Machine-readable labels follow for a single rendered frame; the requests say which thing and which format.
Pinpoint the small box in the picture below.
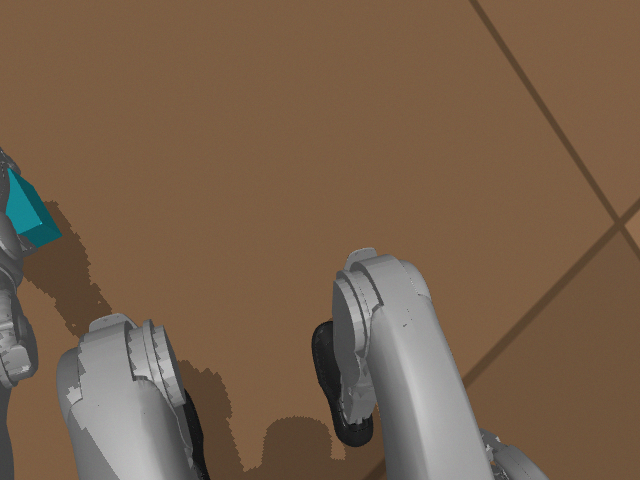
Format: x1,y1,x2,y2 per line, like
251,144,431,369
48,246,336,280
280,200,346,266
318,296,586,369
6,168,63,248

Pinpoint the right robot hand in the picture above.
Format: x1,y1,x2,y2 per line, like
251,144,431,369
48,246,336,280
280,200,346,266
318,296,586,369
479,428,550,480

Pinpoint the right robot foot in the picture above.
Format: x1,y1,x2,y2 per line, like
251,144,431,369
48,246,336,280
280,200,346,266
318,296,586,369
312,321,373,447

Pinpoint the left robot foot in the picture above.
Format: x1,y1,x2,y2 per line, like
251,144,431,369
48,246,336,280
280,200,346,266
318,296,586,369
183,389,210,480

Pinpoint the left robot arm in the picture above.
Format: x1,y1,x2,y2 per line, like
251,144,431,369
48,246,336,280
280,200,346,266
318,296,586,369
0,211,38,480

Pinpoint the left robot hand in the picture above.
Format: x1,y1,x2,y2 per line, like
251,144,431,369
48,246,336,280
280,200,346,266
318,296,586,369
0,147,38,258

